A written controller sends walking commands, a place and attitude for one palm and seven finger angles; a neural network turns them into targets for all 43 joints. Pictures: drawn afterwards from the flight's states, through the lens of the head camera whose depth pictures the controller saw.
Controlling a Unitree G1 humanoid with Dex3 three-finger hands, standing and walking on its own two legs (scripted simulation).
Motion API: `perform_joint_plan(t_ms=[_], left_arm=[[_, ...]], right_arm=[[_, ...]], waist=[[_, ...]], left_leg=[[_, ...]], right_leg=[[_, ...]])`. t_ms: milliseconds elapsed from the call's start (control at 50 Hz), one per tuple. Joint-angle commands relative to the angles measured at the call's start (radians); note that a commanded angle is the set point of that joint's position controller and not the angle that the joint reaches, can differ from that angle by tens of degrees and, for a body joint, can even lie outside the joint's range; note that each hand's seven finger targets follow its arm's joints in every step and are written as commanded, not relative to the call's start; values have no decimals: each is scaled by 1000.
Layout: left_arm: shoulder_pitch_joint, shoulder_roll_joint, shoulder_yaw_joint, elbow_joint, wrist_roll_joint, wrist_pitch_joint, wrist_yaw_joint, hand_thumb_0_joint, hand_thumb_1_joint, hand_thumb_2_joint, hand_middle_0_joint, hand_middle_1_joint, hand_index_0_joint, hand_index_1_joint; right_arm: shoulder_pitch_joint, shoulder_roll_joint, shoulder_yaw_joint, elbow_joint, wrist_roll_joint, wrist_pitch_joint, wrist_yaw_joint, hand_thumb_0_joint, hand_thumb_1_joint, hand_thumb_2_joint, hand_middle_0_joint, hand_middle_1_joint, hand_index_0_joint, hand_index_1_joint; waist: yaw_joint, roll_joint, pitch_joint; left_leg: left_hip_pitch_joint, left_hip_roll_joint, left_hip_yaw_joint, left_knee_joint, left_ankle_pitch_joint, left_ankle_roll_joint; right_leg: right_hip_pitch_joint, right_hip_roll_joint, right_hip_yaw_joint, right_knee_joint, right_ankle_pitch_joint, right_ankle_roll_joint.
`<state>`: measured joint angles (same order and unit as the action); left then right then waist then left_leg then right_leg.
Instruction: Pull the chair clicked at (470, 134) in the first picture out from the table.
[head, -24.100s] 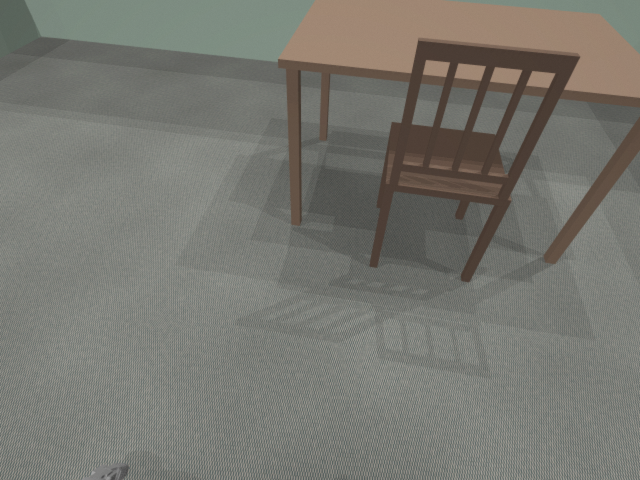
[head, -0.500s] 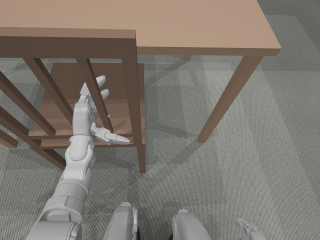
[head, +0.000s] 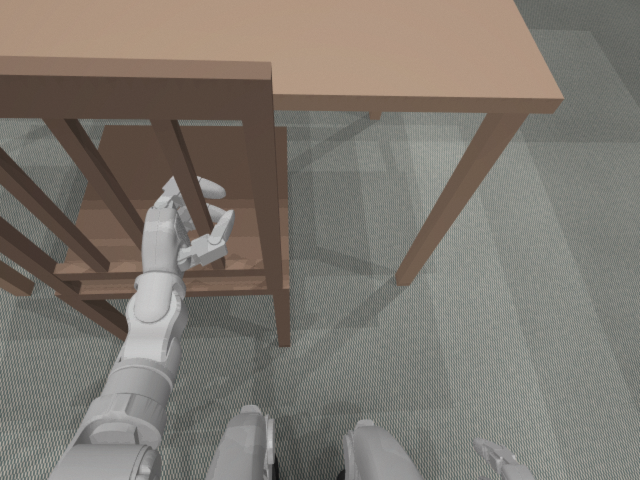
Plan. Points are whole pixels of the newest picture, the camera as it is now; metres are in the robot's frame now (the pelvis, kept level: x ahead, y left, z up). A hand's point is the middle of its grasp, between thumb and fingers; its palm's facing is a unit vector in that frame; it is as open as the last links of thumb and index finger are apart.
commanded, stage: hook a spindle and tug to test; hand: left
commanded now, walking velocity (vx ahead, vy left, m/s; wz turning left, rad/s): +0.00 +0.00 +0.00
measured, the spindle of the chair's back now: (123, 210) +0.44 +0.24 +0.03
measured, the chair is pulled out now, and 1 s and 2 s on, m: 0.00 0.05 0.16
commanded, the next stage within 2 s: step backward, pulling the chair out in 0.66 s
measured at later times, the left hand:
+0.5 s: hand (215, 248) +0.39 +0.13 +0.02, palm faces +0.02 -1.00 -0.01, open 5.1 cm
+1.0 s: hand (207, 264) +0.36 +0.13 +0.04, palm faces +0.02 -0.99 -0.12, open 5.1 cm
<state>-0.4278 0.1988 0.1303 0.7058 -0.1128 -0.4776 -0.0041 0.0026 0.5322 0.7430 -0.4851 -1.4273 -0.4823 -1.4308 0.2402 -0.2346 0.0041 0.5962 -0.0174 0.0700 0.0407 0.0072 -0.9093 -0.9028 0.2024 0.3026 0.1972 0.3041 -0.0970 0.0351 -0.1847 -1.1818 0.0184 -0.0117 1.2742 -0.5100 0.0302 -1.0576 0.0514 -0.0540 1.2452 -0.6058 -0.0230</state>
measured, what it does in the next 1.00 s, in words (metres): rises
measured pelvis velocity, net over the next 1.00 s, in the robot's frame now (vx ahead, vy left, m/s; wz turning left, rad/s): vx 0.03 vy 0.01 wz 0.00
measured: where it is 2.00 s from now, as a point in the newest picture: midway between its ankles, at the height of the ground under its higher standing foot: outside the picture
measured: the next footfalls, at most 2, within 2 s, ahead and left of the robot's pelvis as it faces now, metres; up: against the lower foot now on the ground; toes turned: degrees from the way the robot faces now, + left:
none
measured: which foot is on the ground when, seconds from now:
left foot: down 0.00-1.00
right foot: down 0.00-1.00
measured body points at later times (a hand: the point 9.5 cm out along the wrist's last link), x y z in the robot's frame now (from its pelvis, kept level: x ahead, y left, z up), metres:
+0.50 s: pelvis +0.01 +0.00 +0.01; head +0.12 +0.02 +0.44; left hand +0.39 +0.18 +0.02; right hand +0.12 -0.24 -0.11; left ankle +0.04 +0.10 -0.62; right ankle -0.01 -0.11 -0.62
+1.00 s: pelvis +0.03 +0.01 +0.08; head +0.10 +0.01 +0.53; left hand +0.36 +0.18 +0.05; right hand +0.14 -0.23 -0.03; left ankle +0.04 +0.10 -0.62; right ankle -0.01 -0.11 -0.62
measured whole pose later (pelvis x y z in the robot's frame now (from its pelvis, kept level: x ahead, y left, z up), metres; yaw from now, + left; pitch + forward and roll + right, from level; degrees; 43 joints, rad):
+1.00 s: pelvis +0.03 +0.01 +0.08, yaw +0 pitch +13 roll -1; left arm -0.21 0.15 -0.01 0.68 -0.09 -0.17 0.10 0.03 0.76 0.80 -0.34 -1.18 -0.47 -1.45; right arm 0.26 -0.21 0.05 0.52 0.06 0.18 -0.08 0.01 -0.91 -0.90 0.20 0.30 0.20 0.30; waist -0.06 0.03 -0.09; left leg -0.66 0.00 0.03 0.81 -0.37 0.04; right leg -0.55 0.04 0.00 0.77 -0.44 0.00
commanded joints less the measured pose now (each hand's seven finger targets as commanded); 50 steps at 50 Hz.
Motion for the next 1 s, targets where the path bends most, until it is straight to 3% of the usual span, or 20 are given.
perform_joint_plan(t_ms=[0, 100, 120, 180, 240, 360, 400, 500, 540, 580, 720, 740, 760, 780, 820, 860, 880, 900, 940, 980], left_arm=[[-323, 136, 41, -194, 1, -77, -1, 0, 900, 900, -500, -1450, -500, -1450], [-254, 103, 12, -283, -9, -77, -4, 0, 900, 900, -500, -1450, -500, -1450], [-209, 74, -10, -281, -12, -68, -5, 0, 900, 900, -500, -1450, -500, -1450], [-192, 76, -11, -284, -11, -56, 9, 0, 900, 900, -500, -1450, -500, -1450], [-139, 85, -5, -316, -8, -63, 16, 0, 900, 900, -500, -1450, -500, -1450], [-114, 46, -49, -347, -2, -74, 17, 0, 900, 900, -500, -1450, -500, -1450], [-120, 46, -57, -385, 3, -81, 19, 0, 900, 900, -500, -1450, -500, -1450], [7, 13, -86, -437, -5, -70, 21, 0, 900, 900, -500, -1450, -500, -1450], [13, -7, -115, -464, -5, -67, 20, 0, 900, 900, -500, -1450, -500, -1450], [43, 17, -98, -464, -1, -66, 22, 0, 900, 900, -500, -1450, -500, -1450], [-29, 30, -89, -461, 9, -83, 27, 0, 900, 900, -500, -1450, -500, -1450], [-29, -30, -141, -448, 7, -78, 22, 0, 900, 900, -500, -1450, -500, -1450], [-170, 330, 29, -659, 92, 41, 95, 0, 900, 900, -500, -1450, -500, -1450], [-157, 275, 4, -709, 86, 98, 121, 0, 900, 900, -500, -1450, -500, -1450], [-22, 192, -57, -598, 86, 180, 129, 0, 900, 900, -500, -1450, -500, -1450], [76, 117, -116, -394, 88, 261, 123, 0, 900, 900, -500, -1450, -500, -1450], [48, 96, -149, -329, 87, 286, 110, 0, 900, 900, -500, -1450, -500, -1450], [-14, 109, -138, -282, 80, 291, 115, 0, 900, 900, -500, -1450, -500, -1450], [-88, 116, -129, -176, 85, 287, 123, 0, 900, 900, -500, -1450, -500, -1450], [-168, 126, -129, -129, 91, 273, 117, 0, 900, 900, -500, -1450, -500, -1450]], right_arm=[[64, -158, -53, -90, -3, -24, -17, 0, -900, -900, 200, 300, 200, 300], [55, -156, -58, -114, -1, -22, -8, 0, -900, -900, 200, 300, 200, 300], [54, -151, -58, -118, 1, -20, -5, 0, -900, -900, 200, 300, 200, 300], [53, -154, -56, -121, 2, -16, -5, 0, -900, -900, 200, 300, 200, 300], [46, -151, -55, -131, 2, -14, -2, 0, -900, -900, 200, 300, 200, 300], [41, -148, -58, -129, 1, -16, -1, 0, -900, -900, 200, 300, 200, 300], [42, -148, -59, -128, -1, -18, -1, 0, -900, -900, 200, 300, 200, 300], [36, -143, -64, -146, 1, -19, 2, 0, -900, -900, 200, 300, 200, 300], [30, -139, -62, -150, 2, -19, 2, 0, -900, -900, 200, 300, 200, 300], [26, -142, -61, -153, 3, -20, -1, 0, -900, -900, 200, 300, 200, 300], [13, -138, -58, -135, -2, -27, -10, 0, -900, -900, 200, 300, 200, 300], [8, -131, -56, -138, -1, -29, -9, 0, -900, -900, 200, 300, 200, 300], [89, -136, -59, -222, 62, 47, -50, 0, -900, -900, 200, 300, 200, 300], [104, -116, -52, -255, 66, 57, -76, 0, -900, -900, 200, 300, 200, 300], [66, -106, -31, -245, 73, 66, -100, 0, -900, -900, 200, 300, 200, 300], [44, -105, -18, -212, 77, 93, -118, 0, -900, -900, 200, 300, 200, 300], [14, -115, -14, -198, 78, 99, -125, 0, -900, -900, 200, 300, 200, 300], [15, -121, -12, -181, 83, 101, -134, 0, -900, -900, 200, 300, 200, 300], [40, -132, -11, -143, 74, 98, -148, 0, -900, -900, 200, 300, 200, 300], [52, -137, -17, -123, 73, 95, -159, 0, -900, -900, 200, 300, 200, 300]], waist=[[-22, 46, -411], [3, 86, -491], [2, 71, -478], [-5, 27, -445], [9, 14, -431], [-1, 33, -397], [3, 68, -427], [18, 28, -453], [11, 22, -431], [16, 12, -409], [3, 16, -389], [-9, 17, -378], [57, 87, -666], [39, 150, -625], [33, 129, -528], [27, 26, -325], [26, 27, -214], [28, -27, -146], [24, -85, -138], [25, -37, -173]], left_leg=[[417, -10, -43, -115, 310, -7], [515, -4, -51, -130, 394, -15], [519, -4, -50, -134, 399, -14], [493, -2, -55, -141, 385, -11], [472, -4, -46, -145, 375, -10], [490, 0, -50, -145, 374, -13], [529, 2, -57, -142, 413, -16], [553, 4, -57, -146, 471, -15], [539, 1, -54, -147, 459, -12], [521, 0, -53, -147, 451, -10], [492, -5, -52, -125, 414, -9], [489, -7, -50, -124, 400, -7], [823, 9, -25, -336, 428, 8], [898, -7, -15, -365, 489, 13], [866, 3, -24, -396, 567, 19], [777, 27, -39, -453, 534, 25], [716, 46, -68, -532, 424, 20], [710, 54, -68, -542, 433, 30], [775, 59, -45, -552, 548, 30], [867, 69, -33, -582, 695, 25]], right_leg=[[74, -3, 36, -168, 347, -5], [91, -3, 21, -160, 392, -11], [99, -1, 18, -167, 399, -11], [101, 1, 14, -169, 392, -9], [129, 1, 21, -174, 399, -8], [95, -1, 15, -175, 387, -8], [85, -2, 13, -163, 402, -11], [128, -4, 11, -166, 460, -10], [136, -6, 13, -172, 462, -8], [142, -5, 15, -171, 463, -9], [116, -10, 21, -161, 445, -7], [107, -11, 19, -166, 436, -5], [563, -73, 140, -367, 539, -1], [600, -68, 128, -417, 673, 1], [596, -84, 119, -424, 790, 14], [595, -92, 116, -479, 765, 37], [570, -96, 101, -518, 604, 28], [585, -98, 117, -557, 629, 47], [629, -115, 132, -612, 824, 75], [680, -127, 127, -630, 960, 82]])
